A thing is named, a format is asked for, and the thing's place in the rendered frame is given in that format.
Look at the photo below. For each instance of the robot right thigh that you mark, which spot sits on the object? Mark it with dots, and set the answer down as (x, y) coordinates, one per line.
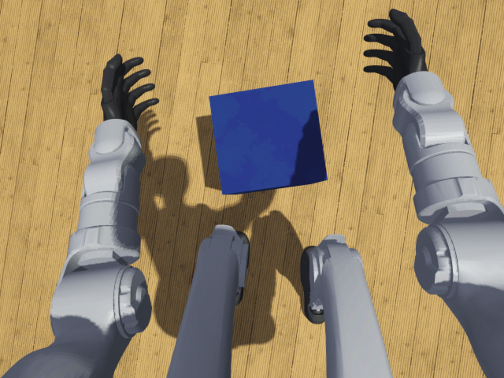
(354, 343)

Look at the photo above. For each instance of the robot left forearm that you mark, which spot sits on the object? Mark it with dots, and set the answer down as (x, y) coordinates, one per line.
(107, 230)

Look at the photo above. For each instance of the robot left hand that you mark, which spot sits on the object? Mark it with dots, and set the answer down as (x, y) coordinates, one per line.
(116, 102)

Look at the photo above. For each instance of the carton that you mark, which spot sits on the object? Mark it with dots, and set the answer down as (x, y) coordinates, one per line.
(268, 138)

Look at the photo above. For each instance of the robot left upper arm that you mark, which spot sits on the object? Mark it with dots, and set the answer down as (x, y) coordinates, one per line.
(95, 315)

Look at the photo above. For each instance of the robot right shin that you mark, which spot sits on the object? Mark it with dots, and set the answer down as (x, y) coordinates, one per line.
(315, 302)

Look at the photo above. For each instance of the robot right forearm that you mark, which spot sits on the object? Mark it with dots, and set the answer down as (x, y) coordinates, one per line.
(447, 179)

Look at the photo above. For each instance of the robot right hand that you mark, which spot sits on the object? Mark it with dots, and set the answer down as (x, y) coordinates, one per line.
(407, 55)

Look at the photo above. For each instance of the robot right upper arm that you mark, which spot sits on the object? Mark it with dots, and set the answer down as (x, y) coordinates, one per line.
(463, 263)

